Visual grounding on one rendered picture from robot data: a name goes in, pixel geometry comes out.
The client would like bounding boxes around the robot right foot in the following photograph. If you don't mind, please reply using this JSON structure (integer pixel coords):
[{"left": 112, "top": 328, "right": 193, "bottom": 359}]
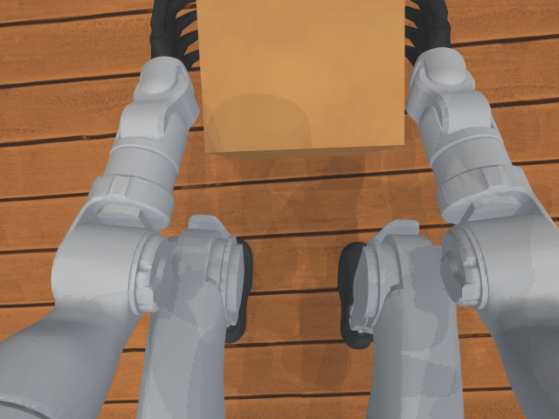
[{"left": 337, "top": 242, "right": 373, "bottom": 349}]

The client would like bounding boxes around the right robot forearm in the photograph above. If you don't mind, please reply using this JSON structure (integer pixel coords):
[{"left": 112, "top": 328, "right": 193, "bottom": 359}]
[{"left": 405, "top": 47, "right": 559, "bottom": 233}]

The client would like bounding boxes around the right robot hand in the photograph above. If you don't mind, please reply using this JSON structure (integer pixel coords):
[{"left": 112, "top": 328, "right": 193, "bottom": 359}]
[{"left": 404, "top": 0, "right": 452, "bottom": 66}]

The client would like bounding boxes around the left robot forearm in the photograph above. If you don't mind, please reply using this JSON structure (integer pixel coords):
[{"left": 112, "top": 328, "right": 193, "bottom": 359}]
[{"left": 52, "top": 56, "right": 199, "bottom": 298}]

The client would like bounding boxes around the robot left upper arm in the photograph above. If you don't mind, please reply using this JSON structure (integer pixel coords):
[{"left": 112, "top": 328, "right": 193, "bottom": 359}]
[{"left": 0, "top": 223, "right": 173, "bottom": 419}]

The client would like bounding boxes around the left robot hand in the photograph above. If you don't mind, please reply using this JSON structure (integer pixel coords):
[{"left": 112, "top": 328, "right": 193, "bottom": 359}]
[{"left": 149, "top": 0, "right": 200, "bottom": 71}]

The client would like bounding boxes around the robot right thigh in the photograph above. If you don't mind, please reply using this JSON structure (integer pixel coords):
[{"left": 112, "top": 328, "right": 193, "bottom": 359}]
[{"left": 356, "top": 234, "right": 465, "bottom": 419}]

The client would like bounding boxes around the carton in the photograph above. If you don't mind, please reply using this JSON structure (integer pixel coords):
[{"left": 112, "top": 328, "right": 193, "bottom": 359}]
[{"left": 197, "top": 0, "right": 405, "bottom": 160}]

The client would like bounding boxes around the robot right upper arm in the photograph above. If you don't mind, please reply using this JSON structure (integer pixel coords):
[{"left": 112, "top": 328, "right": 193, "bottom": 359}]
[{"left": 440, "top": 213, "right": 559, "bottom": 419}]

